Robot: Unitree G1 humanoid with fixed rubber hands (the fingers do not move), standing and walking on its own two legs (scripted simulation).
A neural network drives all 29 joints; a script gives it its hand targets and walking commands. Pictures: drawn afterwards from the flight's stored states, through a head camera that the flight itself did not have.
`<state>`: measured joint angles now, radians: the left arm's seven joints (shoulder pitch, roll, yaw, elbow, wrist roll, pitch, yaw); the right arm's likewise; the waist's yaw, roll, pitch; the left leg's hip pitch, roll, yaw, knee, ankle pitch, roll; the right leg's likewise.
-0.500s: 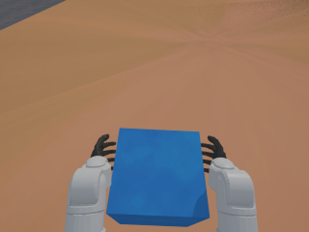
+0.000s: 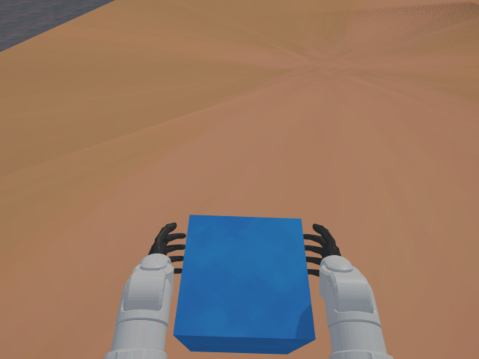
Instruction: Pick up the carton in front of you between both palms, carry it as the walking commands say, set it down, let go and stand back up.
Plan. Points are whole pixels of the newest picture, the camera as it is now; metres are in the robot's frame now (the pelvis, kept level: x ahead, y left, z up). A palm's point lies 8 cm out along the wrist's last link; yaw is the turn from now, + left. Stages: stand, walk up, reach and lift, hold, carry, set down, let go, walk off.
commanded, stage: carry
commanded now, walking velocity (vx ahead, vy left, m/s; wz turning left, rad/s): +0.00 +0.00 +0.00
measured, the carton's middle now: (242, 289) +0.30 +0.00 -0.08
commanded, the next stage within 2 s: hold in 0.44 s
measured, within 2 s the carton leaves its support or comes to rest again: neither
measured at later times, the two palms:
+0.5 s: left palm (155, 270) +0.27 +0.15 +0.04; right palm (332, 271) +0.27 -0.15 +0.04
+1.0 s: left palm (158, 274) +0.29 +0.16 -0.01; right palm (315, 273) +0.30 -0.13 +0.00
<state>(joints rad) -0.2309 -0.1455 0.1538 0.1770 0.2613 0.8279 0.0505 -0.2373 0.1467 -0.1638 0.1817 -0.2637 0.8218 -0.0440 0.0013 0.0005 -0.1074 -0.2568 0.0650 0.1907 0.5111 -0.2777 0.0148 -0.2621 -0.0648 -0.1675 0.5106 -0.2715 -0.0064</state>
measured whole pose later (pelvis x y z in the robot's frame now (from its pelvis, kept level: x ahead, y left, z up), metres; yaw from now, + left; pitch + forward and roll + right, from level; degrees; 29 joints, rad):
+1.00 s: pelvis -0.07 -0.01 -0.02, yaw +5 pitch +0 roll -1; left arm -0.71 -0.15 0.57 0.70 0.55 0.48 -0.04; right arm -0.66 0.25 -0.62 0.59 -0.52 0.49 -0.04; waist -0.02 -0.02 0.12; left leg -0.44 -0.04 -0.07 0.69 -0.25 0.01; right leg -0.41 0.06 0.06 0.68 -0.27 0.00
